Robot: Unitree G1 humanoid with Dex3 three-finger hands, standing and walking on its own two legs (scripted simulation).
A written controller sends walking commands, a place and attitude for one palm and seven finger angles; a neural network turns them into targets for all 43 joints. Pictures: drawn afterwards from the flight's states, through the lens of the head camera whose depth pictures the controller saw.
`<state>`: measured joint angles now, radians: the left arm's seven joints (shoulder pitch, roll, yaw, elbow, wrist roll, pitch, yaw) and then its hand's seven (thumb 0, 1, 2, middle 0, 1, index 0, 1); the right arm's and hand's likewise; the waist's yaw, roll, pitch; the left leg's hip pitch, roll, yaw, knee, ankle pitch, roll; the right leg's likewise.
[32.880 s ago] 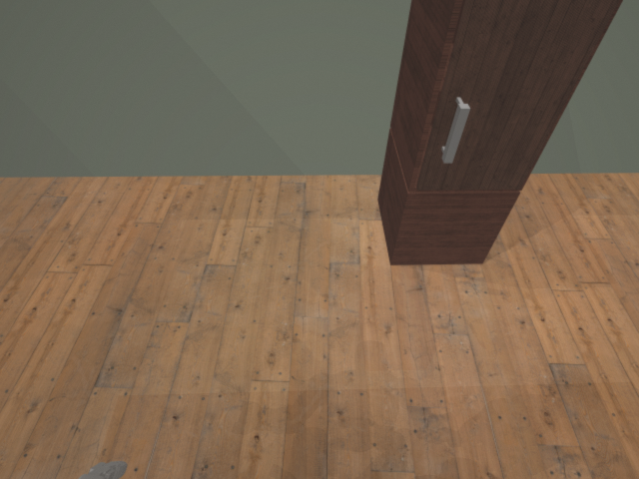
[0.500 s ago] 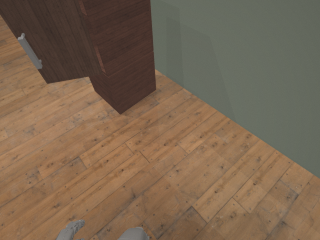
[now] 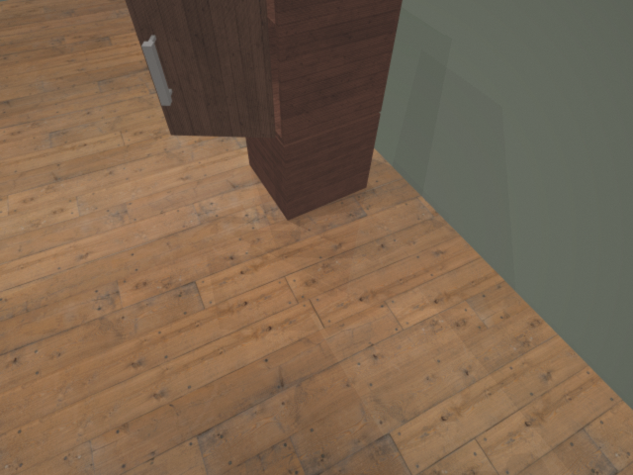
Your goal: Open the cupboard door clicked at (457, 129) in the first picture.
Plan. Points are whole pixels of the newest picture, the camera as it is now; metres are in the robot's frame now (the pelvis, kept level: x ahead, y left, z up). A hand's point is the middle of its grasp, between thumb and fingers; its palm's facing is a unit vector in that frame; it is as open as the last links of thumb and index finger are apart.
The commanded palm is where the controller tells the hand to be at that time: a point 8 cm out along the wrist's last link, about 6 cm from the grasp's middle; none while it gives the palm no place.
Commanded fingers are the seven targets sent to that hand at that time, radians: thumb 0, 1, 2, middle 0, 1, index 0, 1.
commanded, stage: take the last steps up to it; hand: left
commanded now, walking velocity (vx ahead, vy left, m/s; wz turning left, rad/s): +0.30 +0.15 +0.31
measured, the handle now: (159, 71) +1.05 +0.50 -0.11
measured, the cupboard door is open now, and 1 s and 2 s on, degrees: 60 60 60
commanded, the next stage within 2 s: come to a stop and stand still in 1.32 s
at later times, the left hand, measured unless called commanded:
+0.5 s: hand out of the picture +0.03 +0.25 -0.19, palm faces +0.21 -0.96 -0.18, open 7.4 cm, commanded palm none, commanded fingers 0.00 0.90 0.90 -0.20 -0.30 -0.20 -0.30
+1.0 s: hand (164, 320) +0.35 +0.29 -0.15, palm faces +0.15 -0.97 -0.20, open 7.4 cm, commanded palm none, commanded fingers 0.00 0.90 0.90 -0.20 -0.30 -0.20 -0.30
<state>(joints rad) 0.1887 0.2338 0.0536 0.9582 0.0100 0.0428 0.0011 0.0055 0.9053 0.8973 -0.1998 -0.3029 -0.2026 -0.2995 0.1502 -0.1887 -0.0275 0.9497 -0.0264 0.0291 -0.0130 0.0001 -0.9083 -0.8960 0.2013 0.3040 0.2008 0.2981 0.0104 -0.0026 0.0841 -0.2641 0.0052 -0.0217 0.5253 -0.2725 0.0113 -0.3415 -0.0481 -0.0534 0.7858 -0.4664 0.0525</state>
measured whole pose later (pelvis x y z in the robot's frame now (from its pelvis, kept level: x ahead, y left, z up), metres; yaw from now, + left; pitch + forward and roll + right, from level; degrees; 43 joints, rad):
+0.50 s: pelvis +0.10 +0.07 -0.02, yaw +8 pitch +0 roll +0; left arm 0.34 0.21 0.06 1.09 0.02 0.01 0.00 0.01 0.90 0.90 -0.20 -0.30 -0.21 -0.30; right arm 0.13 -0.19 -0.04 0.95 -0.03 -0.03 0.01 0.00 -0.91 -0.90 0.20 0.30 0.20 0.30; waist 0.03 -0.06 0.09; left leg -0.37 0.01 0.13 0.65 -0.27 0.06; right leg -0.32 -0.15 -0.06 1.09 -0.51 0.03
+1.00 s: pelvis +0.28 +0.10 +0.00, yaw +9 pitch -1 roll +1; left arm 0.17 0.15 0.04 0.96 0.02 -0.06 0.00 0.00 0.90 0.90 -0.20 -0.30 -0.20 -0.30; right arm 0.35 -0.18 -0.05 1.12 -0.02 0.01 0.00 0.00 -0.91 -0.90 0.20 0.30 0.20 0.30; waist -0.04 0.02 0.06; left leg -0.39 0.03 0.05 1.07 -0.37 0.00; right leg -0.24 -0.04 -0.15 0.51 -0.26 -0.04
